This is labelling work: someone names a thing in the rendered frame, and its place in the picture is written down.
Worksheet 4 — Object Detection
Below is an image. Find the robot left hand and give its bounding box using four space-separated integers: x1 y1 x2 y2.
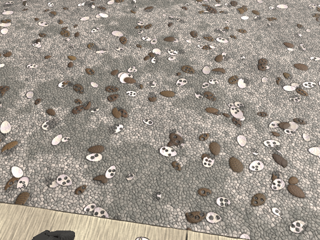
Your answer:
32 230 75 240

